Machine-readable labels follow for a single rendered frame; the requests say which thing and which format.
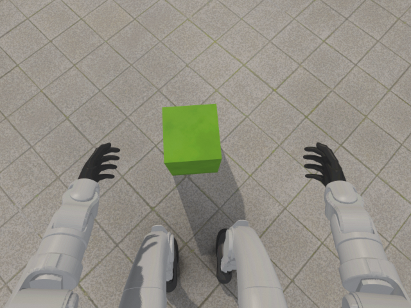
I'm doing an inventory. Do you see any robot right shin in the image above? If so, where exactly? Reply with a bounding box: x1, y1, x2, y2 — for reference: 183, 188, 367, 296
221, 220, 249, 271

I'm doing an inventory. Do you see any robot left hand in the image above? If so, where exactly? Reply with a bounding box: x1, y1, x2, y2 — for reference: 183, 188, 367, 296
78, 142, 120, 183

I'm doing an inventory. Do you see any robot left forearm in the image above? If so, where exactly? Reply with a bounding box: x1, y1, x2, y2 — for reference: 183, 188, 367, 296
4, 178, 100, 308

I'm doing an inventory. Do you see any robot left upper arm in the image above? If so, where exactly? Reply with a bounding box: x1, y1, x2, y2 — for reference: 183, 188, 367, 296
9, 288, 79, 308

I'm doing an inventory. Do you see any robot right forearm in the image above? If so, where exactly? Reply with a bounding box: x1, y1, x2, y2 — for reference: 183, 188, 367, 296
324, 180, 411, 305

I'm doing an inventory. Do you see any robot right upper arm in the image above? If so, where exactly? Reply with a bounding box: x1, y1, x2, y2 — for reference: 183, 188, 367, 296
342, 291, 411, 308

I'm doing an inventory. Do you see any robot right hand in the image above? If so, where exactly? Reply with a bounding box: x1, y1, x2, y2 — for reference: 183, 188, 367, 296
303, 142, 346, 187

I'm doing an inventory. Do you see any right robot foot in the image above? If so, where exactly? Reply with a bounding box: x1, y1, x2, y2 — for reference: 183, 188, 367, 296
216, 228, 232, 284

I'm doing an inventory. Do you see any carton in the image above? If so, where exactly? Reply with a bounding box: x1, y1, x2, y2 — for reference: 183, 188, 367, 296
162, 104, 222, 176

